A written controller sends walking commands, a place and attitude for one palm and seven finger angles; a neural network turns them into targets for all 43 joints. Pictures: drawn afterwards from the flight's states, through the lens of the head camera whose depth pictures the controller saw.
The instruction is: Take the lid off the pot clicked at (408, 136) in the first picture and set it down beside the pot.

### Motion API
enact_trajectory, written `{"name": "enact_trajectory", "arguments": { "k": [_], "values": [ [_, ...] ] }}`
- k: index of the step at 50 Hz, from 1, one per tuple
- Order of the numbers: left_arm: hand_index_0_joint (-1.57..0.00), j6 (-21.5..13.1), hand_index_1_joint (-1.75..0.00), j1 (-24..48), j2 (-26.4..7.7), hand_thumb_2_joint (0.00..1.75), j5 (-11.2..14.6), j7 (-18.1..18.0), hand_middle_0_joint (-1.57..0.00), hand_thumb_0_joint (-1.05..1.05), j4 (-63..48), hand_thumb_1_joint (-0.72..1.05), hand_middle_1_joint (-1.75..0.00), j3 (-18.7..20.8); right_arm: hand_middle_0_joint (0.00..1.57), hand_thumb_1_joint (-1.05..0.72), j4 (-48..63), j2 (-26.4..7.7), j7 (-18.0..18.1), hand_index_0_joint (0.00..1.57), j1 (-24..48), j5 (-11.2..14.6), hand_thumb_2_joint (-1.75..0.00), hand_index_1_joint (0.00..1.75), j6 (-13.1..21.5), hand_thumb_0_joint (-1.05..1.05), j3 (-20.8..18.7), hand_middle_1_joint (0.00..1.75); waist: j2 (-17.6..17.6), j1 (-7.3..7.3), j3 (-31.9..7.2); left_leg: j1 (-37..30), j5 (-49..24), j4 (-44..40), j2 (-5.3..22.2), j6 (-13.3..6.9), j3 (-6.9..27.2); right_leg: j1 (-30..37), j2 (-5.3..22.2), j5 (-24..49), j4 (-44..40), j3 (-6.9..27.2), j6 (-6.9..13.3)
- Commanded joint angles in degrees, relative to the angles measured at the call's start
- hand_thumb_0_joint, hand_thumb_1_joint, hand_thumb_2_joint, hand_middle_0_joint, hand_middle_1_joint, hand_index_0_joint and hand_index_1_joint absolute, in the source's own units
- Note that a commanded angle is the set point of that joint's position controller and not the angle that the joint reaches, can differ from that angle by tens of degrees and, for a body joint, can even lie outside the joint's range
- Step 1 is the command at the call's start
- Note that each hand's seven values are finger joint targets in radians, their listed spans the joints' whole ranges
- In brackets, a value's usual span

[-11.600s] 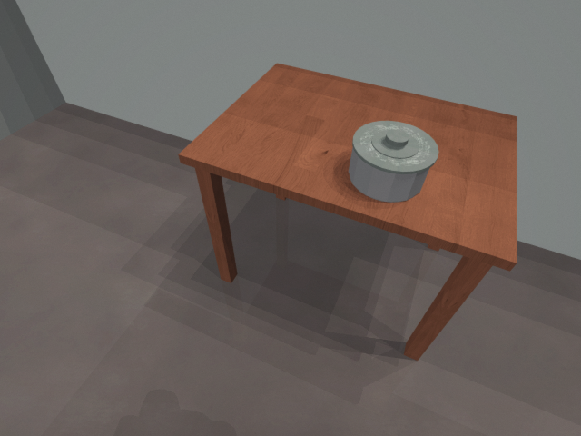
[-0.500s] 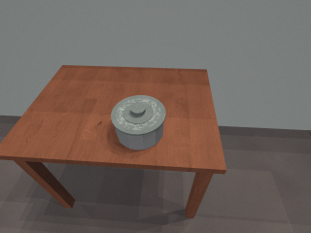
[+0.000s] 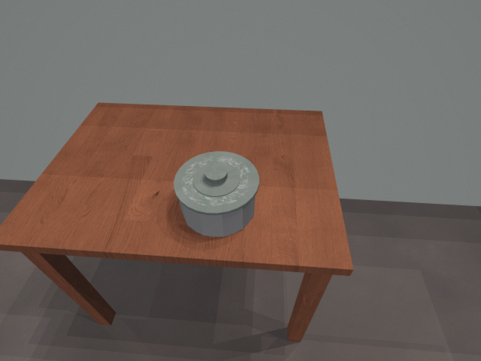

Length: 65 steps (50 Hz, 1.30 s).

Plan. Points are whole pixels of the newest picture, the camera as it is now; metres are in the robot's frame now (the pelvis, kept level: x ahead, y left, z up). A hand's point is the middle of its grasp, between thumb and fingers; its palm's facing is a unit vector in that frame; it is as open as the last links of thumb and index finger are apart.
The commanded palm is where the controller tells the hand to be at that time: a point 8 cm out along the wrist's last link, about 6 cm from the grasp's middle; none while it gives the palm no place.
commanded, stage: look again from close up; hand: left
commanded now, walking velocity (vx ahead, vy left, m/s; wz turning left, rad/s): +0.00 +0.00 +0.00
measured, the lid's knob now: (216, 173) +0.52 +0.09 +0.00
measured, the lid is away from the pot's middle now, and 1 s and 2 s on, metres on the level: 0.00 0.00 0.00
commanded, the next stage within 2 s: lift the closed hand beside the body in 0.64 s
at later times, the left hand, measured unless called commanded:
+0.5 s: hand out of the picture -0.03 +0.16 -0.17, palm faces +0.05 -0.98 -0.19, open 7.4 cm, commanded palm none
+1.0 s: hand out of the picture +0.13 +0.18 -0.10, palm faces +0.09 -0.96 -0.27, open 6.0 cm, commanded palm +0.08 +0.23 -0.07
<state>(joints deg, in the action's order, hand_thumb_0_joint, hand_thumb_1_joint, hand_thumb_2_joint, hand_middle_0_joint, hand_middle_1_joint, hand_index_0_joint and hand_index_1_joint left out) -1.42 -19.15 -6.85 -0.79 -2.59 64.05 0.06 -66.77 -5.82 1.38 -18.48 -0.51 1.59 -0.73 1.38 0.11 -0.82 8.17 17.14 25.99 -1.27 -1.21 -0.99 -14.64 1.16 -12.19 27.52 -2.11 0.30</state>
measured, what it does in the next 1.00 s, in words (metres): stands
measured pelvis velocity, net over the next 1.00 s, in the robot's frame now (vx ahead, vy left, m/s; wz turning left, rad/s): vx -0.01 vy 0.01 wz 0.00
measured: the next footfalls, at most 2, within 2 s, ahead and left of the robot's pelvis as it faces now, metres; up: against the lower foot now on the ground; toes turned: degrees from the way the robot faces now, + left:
none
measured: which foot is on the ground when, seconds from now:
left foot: down 0.00-1.00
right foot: down 0.00-1.00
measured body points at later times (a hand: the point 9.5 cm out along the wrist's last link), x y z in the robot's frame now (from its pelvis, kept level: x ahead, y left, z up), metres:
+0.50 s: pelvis +0.00 +0.00 +0.00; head -0.01 -0.01 +0.45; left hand -0.03 +0.21 -0.16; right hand -0.04 -0.19 -0.17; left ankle -0.03 +0.11 -0.74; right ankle +0.03 -0.12 -0.74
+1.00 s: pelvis -0.01 +0.01 -0.01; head -0.02 -0.01 +0.44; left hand +0.13 +0.23 -0.08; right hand +0.11 -0.26 -0.12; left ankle -0.03 +0.11 -0.74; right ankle +0.03 -0.12 -0.74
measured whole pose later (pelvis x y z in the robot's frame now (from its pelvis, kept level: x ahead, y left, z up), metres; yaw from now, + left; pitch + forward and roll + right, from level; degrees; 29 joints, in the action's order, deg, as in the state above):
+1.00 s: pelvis -0.01 +0.01 -0.01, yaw +0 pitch -1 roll +1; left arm -1.6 -22.1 -8.9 0.4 -6.7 24.9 -1.4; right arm -46.8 -15.4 1.0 -13.4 1.9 12.8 -1.9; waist 2.1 -2.0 -1.1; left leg 11.6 18.9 31.4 -2.4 -1.8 -1.2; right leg -18.2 2.4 -14.0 33.0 -1.8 -0.3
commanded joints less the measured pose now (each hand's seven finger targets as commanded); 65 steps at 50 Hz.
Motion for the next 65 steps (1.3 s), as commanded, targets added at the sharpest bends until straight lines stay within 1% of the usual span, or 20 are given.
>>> {"name": "enact_trajectory", "arguments": {
  "k": [1, 36, 37, 38, 39, 40, 41, 42, 44, 45, 46, 48, 49, 50, 52, 54, 56, 60, 62, 65],
  "values": [
    [-0.20, -0.38, -0.30, -4.63, -5.67, 0.90, -0.15, -0.30, -0.20, 0.00, -1.16, 0.90, -0.30, 0.82, 0.20, -0.90, 1.03, -3.83, 0.29, 0.20, -4.69, 0.03, -0.90, 0.30, 0.30, 0.00, -0.40, 0.30, -0.65, 0.25, 5.78, 5.44, -6.64, -6.08, 5.90, -1.62, 5.74, -0.57, 5.23, 1.43, -6.04, 6.04, 1.95],
    [-0.20, -0.44, -0.30, -7.05, -5.15, 0.90, -0.23, -0.37, -0.20, 0.00, -1.35, 0.90, -0.30, 0.74, 0.20, -0.90, 0.79, -2.74, 0.35, 0.20, -6.83, 0.17, -0.90, 0.30, 0.41, 0.00, -0.17, 0.30, -0.72, 0.24, 5.70, 5.89, -6.44, -5.64, 5.82, -1.61, 4.99, -0.43, 5.16, 1.55, -6.36, 6.55, 1.92],
    [-0.20, -0.81, -0.30, -7.36, -7.15, 0.90, -0.56, -2.12, -0.20, 0.00, 0.50, 0.90, -0.30, 0.64, 0.20, -0.90, 6.28, -6.68, 0.09, 0.20, 0.82, 0.30, -0.90, 0.30, 0.47, 0.00, 0.22, 0.30, -5.74, 1.67, 10.32, 12.22, -7.38, 2.71, 6.18, 0.82, 2.32, 0.55, 6.44, 17.24, -2.67, 5.59, 1.49],
    [-0.24, -10.58, -0.35, 32.64, -11.24, 0.90, 7.11, -1.43, -0.24, 0.00, -70.63, 0.90, -0.35, -6.04, 0.20, -0.90, 28.41, -16.80, 0.12, 0.20, 4.23, 5.15, -0.90, 0.30, 9.94, 0.00, 0.01, 0.30, 3.28, -1.00, -14.83, 1.54, -5.12, -4.57, 1.68, 0.56, 4.57, 5.28, 3.45, 5.86, -1.05, 3.44, 1.62],
    [-0.29, -6.15, -0.40, 12.48, -10.34, 0.90, 3.93, -4.75, -0.29, 0.00, -58.17, 0.90, -0.40, -3.19, 0.20, -0.90, 24.10, -12.08, 2.59, 0.20, 8.41, 5.97, -0.90, 0.30, 14.34, 0.00, 0.95, 0.30, 11.22, -0.21, -11.04, 1.71, -4.07, -4.89, 2.94, 0.59, 3.23, 2.17, 0.85, -0.03, 0.50, 1.28, 3.14],
    [-0.33, -2.39, -0.44, 9.97, -9.29, 0.90, 4.91, -6.72, -0.33, 0.00, -56.03, 0.90, -0.44, -3.91, 0.20, -0.90, 21.85, -13.06, 2.63, 0.20, 8.14, 6.01, -0.90, 0.30, 15.34, 0.00, 0.43, 0.30, 10.34, -0.49, -8.38, 5.48, -0.02, -4.44, 2.85, 1.64, 4.10, 1.17, 1.22, -1.64, 0.09, -0.30, 2.25],
    [-0.38, 0.41, -0.49, 1.43, -7.01, 0.90, 4.29, -7.31, -0.38, 0.00, -54.78, 0.90, -0.49, -3.79, 0.20, -0.90, 22.79, -12.36, 2.18, 0.20, 7.21, 6.37, -0.90, 0.30, 15.79, 0.00, 0.56, 0.30, 8.78, -0.14, -5.30, 6.63, 1.14, -5.61, 2.07, 1.25, 5.09, 1.93, 0.53, -2.01, -1.30, -0.35, 2.19],
    [-0.42, 1.13, -0.54, 0.70, -2.08, 0.90, 3.98, -6.67, -0.42, 0.00, -55.74, 0.90, -0.54, -8.14, 0.20, -0.90, 24.25, -12.20, 2.08, 0.20, 7.81, 5.43, -0.90, 0.30, 16.62, 0.00, 1.37, 0.30, 5.39, -0.68, -2.13, 6.40, 1.05, -6.00, 1.85, 0.77, 5.28, 2.52, 0.39, -2.27, -2.10, -1.08, 1.87],
    [-0.51, 1.02, -0.64, -3.96, 3.43, 0.90, 1.65, -5.72, -0.51, 0.00, -44.76, 0.90, -0.64, -11.41, 0.20, -0.90, 24.52, -13.56, 1.60, 0.20, 8.52, 3.19, -0.90, 0.30, 17.41, 0.00, 0.89, 0.30, -6.55, -1.92, 6.18, 8.42, 0.05, -4.78, 1.34, -0.28, 6.36, -1.28, -0.57, -3.08, -2.25, -2.79, 1.20],
    [-0.55, 1.16, -0.68, -9.16, 4.97, 0.90, 0.83, -5.07, -0.55, 0.00, -37.06, 0.90, -0.68, -11.51, 0.20, -0.90, 25.82, -14.20, 0.63, 0.20, 8.19, 2.87, -0.90, 0.30, 16.62, 0.00, -0.20, 0.30, -11.02, -1.40, 7.83, 11.27, -0.02, -3.75, 1.55, -0.41, 6.36, -3.06, -0.31, -4.77, -1.84, -3.15, 1.08],
    [-0.60, 0.95, -0.73, -11.49, 2.31, 0.90, 0.62, -4.57, -0.60, 0.00, -34.43, 0.90, -0.73, -7.96, 0.20, -0.90, 27.02, -14.59, -0.08, 0.20, 7.75, 2.57, -0.90, 0.30, 15.37, 0.00, -1.45, 0.30, -15.94, -0.08, 9.03, 13.45, -0.09, -2.84, 1.66, -0.39, 5.69, -4.11, -0.32, -6.24, -1.09, -3.39, 0.86],
    [-0.68, -0.66, -0.83, -20.54, -4.36, 0.90, 0.73, -3.17, -0.68, 0.00, -38.35, 0.90, -0.83, 1.03, 0.20, -0.90, 30.39, -14.25, -0.83, 0.20, 11.18, 2.01, -0.90, 0.30, 13.82, 0.00, -3.24, 0.30, -16.58, 3.55, 6.81, 15.69, -0.23, -2.40, 1.05, 0.09, 3.57, -0.43, 0.43, -8.68, -1.25, -2.10, 0.80],
    [-0.73, -2.16, -0.88, -22.94, -8.98, 0.90, 1.14, -2.88, -0.73, 0.00, -44.90, 0.90, -0.88, 6.11, 0.20, -0.90, 32.94, -13.95, -0.95, 0.20, 12.67, 2.00, -0.90, 0.30, 13.65, 0.00, -3.49, 0.30, -14.42, 5.21, 3.21, 15.99, -0.83, -2.47, 0.74, 0.45, 2.71, 2.90, 0.77, -8.83, -0.88, -1.21, 1.05],
    [-0.77, -3.36, -0.92, -25.09, -13.60, 0.90, 1.51, -3.10, -0.77, 0.00, -49.28, 0.90, -0.92, 11.10, 0.20, -0.90, 34.60, -13.55, -0.77, 0.20, 13.84, 2.29, -0.90, 0.30, 13.39, 0.00, -3.62, 0.30, -9.62, 6.28, -0.12, 15.18, -2.37, -2.56, 0.65, 0.93, 2.01, 6.20, 1.06, -7.03, -0.20, -1.00, 1.48],
    [-0.86, -5.13, -1.02, -19.34, -13.32, 0.90, 1.78, -2.98, -0.86, 0.00, -62.32, 0.90, -1.02, 9.73, 0.20, -0.90, 38.96, -12.75, -0.33, 0.20, 14.81, 2.39, -0.90, 0.30, 13.46, 0.00, -2.80, 0.30, -1.25, 4.95, -2.37, 12.76, -5.01, -2.16, -0.02, 1.08, 1.04, 7.66, 1.02, -1.77, 0.63, 0.45, 1.81],
    [-0.95, -4.94, -1.12, -14.05, -9.94, 0.90, 1.69, -3.17, -0.95, 0.00, -62.04, 0.90, -1.12, 6.59, 0.20, -0.90, 39.66, -12.19, 0.06, 0.20, 13.77, 2.27, -0.90, 0.30, 12.77, 0.00, -2.60, 0.30, 2.98, 2.19, 1.28, 12.12, -6.65, -0.43, -0.42, 0.90, 0.00, 3.95, 0.83, 2.23, 0.34, 0.93, 1.70],
    [-1.04, -4.97, -1.21, -9.00, -8.18, 0.90, 1.52, -3.10, -1.04, 0.00, -59.91, 0.90, -1.21, 4.75, 0.20, -0.90, 40.39, -12.59, 0.29, 0.20, 12.95, 2.33, -0.90, 0.30, 11.47, 0.00, -2.56, 0.30, 2.93, -0.30, 5.78, 14.00, -3.54, 1.17, -0.81, 0.87, -0.15, -1.08, 0.59, 0.50, -0.63, 0.73, 1.36],
    [-1.21, -5.83, -1.40, -7.12, -10.82, 0.90, 1.92, -3.20, -1.21, 0.00, -66.60, 0.90, -1.40, 6.67, 0.20, -0.90, 42.74, -12.57, 1.38, 0.20, 10.68, 2.05, -0.90, 0.30, 10.93, 0.00, -2.31, 0.30, 4.42, -0.01, -3.24, 9.61, -4.63, 3.04, -1.30, 0.30, -0.22, 0.73, 0.32, 2.09, 0.15, 0.55, 1.23],
    [-1.30, -5.11, -1.50, -8.79, -10.76, 0.90, 1.97, -3.51, -1.30, 0.00, -68.11, 0.90, -1.50, 6.81, 0.20, -0.90, 43.10, -12.28, 2.03, 0.20, 10.46, 1.66, -0.90, 0.30, 10.91, 0.00, -2.03, 0.30, 2.60, 0.45, -7.64, 8.38, -8.44, 3.65, -1.29, 0.00, 0.09, 3.38, 0.37, 6.51, 1.36, 0.46, 1.09],
    [-1.30, -3.34, -1.50, -9.91, -9.41, 0.90, 1.45, -3.67, -1.30, 0.00, -62.80, 0.90, -1.50, 6.25, 0.20, -0.90, 42.51, -12.46, 2.48, 0.20, 10.45, 1.54, -0.90, 0.30, 9.87, 0.00, -1.81, 0.30, -2.37, -0.46, -6.74, 9.38, -10.94, 4.76, -0.98, -0.07, 0.69, 1.99, 0.11, 9.54, 2.39, -0.53, 0.63]
  ]
}}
